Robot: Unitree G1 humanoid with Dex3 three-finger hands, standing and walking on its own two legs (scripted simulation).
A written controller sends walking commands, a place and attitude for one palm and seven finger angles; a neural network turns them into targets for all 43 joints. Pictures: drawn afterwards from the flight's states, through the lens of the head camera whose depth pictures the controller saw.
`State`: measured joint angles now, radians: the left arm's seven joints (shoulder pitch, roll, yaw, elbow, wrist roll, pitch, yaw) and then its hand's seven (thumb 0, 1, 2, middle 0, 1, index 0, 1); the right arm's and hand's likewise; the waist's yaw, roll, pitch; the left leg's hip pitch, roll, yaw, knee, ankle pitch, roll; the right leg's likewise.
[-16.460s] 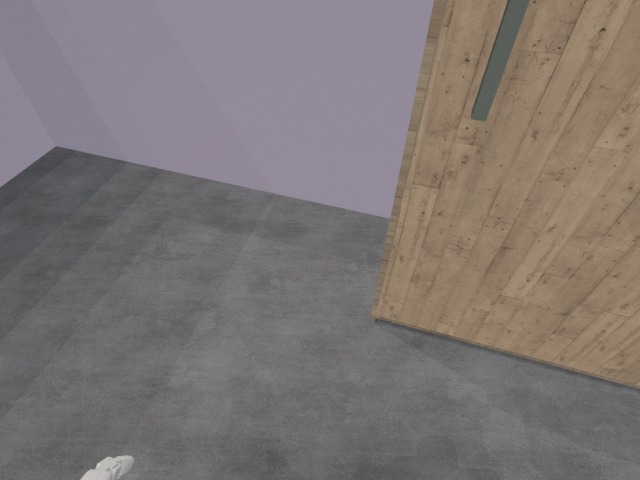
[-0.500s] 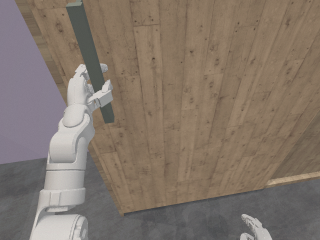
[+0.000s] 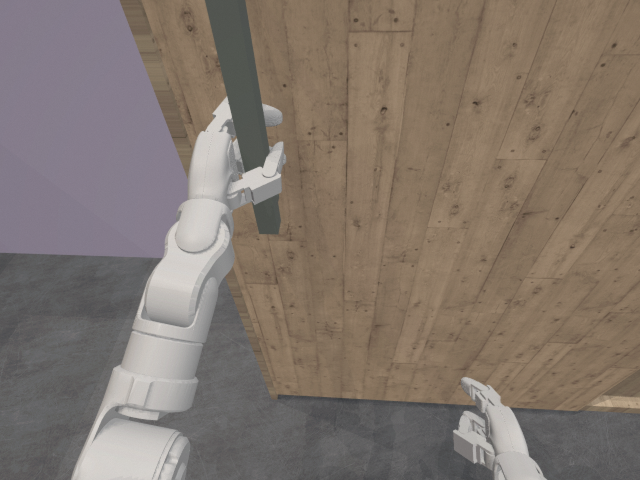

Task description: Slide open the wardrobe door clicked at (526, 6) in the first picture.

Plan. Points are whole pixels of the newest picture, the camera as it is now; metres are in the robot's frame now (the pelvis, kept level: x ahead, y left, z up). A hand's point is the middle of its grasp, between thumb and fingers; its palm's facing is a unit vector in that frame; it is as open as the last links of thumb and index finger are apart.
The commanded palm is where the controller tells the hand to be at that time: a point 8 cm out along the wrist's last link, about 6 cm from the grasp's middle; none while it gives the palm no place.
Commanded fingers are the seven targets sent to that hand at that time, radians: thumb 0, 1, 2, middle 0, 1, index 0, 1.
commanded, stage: step sideways, sliding the door along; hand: left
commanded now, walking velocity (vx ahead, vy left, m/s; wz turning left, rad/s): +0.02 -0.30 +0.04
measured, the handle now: (255, 122) +0.44 +0.11 +0.24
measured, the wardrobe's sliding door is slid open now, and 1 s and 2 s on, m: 0.00 0.03 0.21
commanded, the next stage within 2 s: none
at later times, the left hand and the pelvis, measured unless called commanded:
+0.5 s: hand (283, 175) +0.39 +0.08 +0.20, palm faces +0.20 -0.98 -0.09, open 6.5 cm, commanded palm +0.37 +0.06 +0.21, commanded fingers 0.00 0.90 0.90 -0.45 -1.40 -0.45 -1.40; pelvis -0.03 -0.08 -0.03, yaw +10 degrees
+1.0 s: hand (308, 172) +0.40 +0.05 +0.20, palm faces +0.40 -0.91 -0.11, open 6.6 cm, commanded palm +0.37 +0.01 +0.20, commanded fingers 0.00 0.90 0.90 -0.45 -1.40 -0.45 -1.40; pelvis +0.02 -0.16 -0.03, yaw +10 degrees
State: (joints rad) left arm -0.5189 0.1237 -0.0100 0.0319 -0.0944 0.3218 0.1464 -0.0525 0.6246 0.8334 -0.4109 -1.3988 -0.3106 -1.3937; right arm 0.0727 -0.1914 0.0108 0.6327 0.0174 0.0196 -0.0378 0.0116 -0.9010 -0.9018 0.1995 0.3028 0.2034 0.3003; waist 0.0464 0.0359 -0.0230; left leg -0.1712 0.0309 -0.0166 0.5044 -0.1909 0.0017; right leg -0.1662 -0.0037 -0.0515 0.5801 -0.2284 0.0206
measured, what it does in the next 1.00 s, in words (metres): steps to the right: right foot, then left foot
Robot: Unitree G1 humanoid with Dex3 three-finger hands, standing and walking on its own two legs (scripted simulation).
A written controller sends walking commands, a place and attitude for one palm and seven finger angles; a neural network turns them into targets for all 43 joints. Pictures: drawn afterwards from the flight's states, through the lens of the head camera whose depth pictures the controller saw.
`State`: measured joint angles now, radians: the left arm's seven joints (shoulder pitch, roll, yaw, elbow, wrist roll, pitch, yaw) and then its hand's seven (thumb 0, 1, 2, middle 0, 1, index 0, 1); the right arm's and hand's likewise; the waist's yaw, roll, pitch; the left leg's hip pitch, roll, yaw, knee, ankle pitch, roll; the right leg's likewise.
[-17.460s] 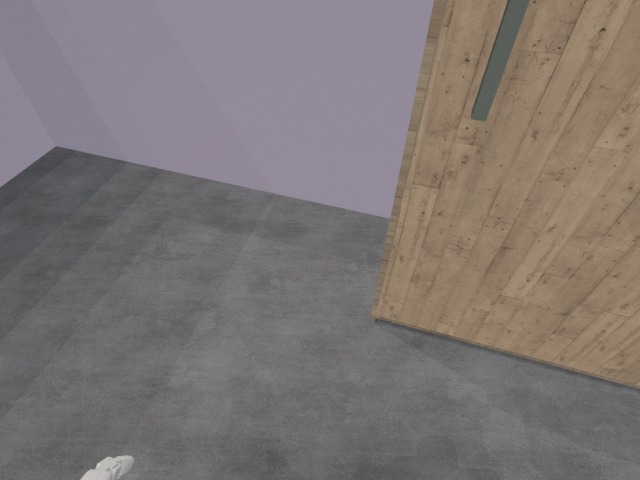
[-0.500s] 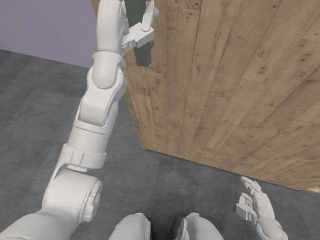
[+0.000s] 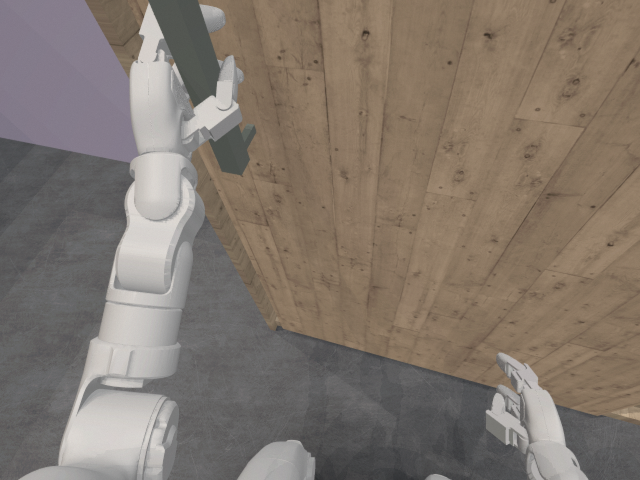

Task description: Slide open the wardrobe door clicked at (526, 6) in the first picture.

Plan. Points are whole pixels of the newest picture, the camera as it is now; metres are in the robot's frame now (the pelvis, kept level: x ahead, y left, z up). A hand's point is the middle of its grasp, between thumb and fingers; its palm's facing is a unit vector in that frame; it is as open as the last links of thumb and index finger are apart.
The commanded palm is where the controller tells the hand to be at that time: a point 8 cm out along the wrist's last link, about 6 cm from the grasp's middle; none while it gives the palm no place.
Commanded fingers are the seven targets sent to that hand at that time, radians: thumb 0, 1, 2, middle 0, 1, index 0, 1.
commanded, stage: step sideways, sliding the door along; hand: left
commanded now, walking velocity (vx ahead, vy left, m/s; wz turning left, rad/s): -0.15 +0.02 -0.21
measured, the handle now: (204, 36) +0.45 +0.16 +0.27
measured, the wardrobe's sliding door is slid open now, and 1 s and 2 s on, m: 0.03 0.21 0.23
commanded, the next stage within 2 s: stop walking and hold the door there in 1.38 s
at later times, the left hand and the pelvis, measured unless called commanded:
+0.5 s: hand (327, 123) +0.39 +0.04 +0.23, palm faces +0.02 -1.00 -0.06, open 6.8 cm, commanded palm +0.36 +0.02 +0.22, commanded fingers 0.00 0.90 0.90 -0.45 -1.40 -0.45 -1.40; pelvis +0.06 -0.03 -0.01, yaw +0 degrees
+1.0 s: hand (418, 136) +0.38 -0.03 +0.23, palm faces -0.14 -0.99 -0.05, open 6.8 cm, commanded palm +0.36 -0.04 +0.23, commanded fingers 0.00 0.90 0.90 -0.45 -1.40 -0.45 -1.40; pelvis +0.04 -0.08 -0.01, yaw -8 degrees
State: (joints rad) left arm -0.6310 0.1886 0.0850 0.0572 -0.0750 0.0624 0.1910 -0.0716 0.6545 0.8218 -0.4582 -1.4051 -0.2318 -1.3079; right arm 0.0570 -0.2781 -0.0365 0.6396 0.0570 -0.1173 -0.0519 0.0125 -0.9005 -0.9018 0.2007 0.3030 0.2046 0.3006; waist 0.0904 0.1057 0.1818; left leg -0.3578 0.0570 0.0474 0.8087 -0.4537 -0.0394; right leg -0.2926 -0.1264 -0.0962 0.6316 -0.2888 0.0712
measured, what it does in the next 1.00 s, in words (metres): steps on the spot: left foot, then right foot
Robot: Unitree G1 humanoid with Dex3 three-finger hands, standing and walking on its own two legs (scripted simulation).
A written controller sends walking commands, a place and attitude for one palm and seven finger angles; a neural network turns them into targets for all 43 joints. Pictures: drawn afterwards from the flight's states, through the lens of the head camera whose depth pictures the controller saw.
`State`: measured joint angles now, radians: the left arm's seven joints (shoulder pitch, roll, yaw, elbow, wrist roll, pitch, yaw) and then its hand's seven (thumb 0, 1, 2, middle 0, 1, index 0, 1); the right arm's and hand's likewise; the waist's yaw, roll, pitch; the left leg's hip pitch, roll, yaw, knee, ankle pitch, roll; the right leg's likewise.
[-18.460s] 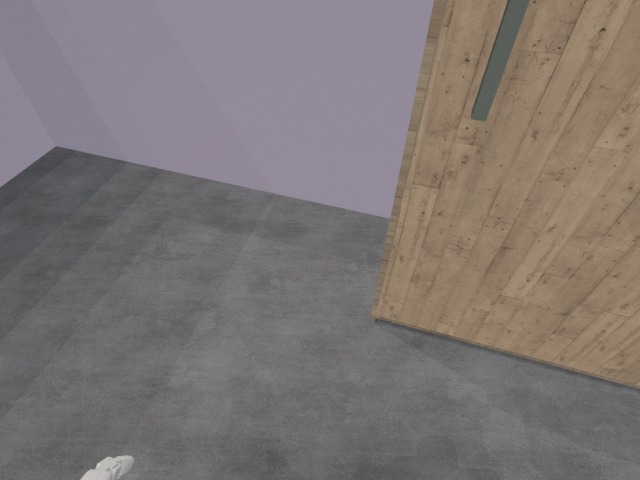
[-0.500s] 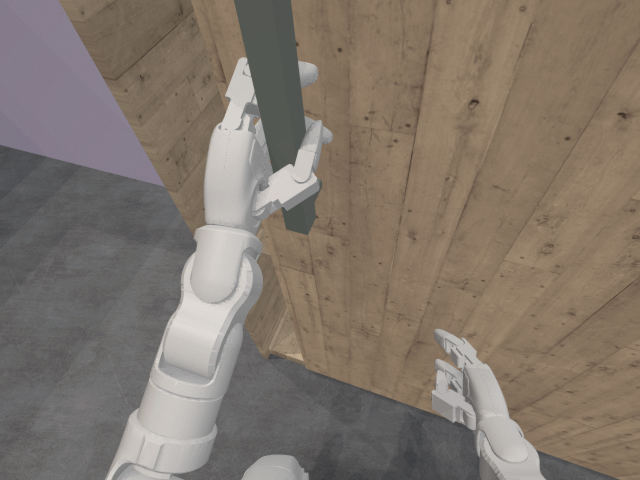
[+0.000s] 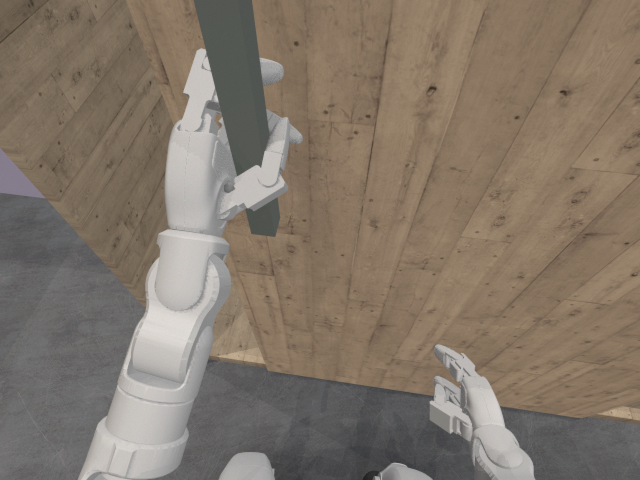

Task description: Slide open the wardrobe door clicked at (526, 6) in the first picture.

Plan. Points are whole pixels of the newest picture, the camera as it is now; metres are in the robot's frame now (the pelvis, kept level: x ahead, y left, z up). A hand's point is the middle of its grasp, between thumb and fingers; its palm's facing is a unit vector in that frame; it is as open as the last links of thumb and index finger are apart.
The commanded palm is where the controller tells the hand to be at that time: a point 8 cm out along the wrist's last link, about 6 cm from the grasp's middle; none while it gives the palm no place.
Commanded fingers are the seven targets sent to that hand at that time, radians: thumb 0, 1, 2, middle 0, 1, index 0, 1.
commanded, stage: step sideways, sliding the door along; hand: left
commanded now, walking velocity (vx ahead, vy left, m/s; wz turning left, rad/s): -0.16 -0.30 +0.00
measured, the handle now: (252, 94) +0.37 +0.12 +0.27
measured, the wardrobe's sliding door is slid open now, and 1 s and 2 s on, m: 0.21 0.23 0.23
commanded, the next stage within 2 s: stop walking and hold the door there in 0.38 s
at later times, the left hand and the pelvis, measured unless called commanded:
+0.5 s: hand (290, 168) +0.33 +0.08 +0.24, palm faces +0.09 -1.00 -0.01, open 6.3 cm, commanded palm +0.30 +0.11 +0.21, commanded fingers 0.00 0.90 0.90 -0.45 -1.40 -0.45 -1.40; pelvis -0.06 -0.06 +0.03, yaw -1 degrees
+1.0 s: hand (293, 169) +0.33 +0.08 +0.24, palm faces +0.23 -0.97 -0.11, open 6.5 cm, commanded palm +0.29 +0.12 +0.21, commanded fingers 0.00 0.90 0.90 -0.45 -1.40 -0.45 -1.40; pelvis -0.06 -0.09 +0.01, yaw -6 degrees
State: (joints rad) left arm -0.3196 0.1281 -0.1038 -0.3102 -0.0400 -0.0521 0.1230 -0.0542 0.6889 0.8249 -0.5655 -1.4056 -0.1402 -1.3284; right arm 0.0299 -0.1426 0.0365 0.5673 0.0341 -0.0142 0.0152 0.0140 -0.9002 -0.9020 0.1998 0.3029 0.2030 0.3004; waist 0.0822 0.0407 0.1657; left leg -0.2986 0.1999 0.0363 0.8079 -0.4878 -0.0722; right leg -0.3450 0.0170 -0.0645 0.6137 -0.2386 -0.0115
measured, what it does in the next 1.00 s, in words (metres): steps to the right: left foot, then right foot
